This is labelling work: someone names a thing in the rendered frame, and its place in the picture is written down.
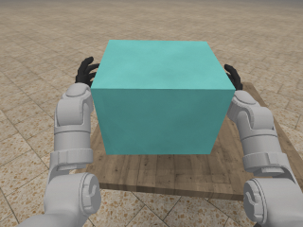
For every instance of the robot right forearm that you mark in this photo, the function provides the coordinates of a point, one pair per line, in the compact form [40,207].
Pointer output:
[261,149]

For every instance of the right robot hand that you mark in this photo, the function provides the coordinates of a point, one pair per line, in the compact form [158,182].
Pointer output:
[234,77]

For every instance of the robot left forearm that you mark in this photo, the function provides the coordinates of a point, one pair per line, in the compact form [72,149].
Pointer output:
[72,128]

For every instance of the table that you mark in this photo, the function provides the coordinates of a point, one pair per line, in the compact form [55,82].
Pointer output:
[219,175]

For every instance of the robot left upper arm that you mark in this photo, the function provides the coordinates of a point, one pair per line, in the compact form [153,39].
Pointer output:
[69,201]

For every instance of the carton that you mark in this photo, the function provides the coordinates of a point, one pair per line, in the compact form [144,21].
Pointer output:
[160,97]

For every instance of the left robot hand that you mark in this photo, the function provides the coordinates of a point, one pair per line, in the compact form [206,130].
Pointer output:
[84,75]

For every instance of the robot right upper arm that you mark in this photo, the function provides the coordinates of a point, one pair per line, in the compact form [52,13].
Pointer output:
[273,202]

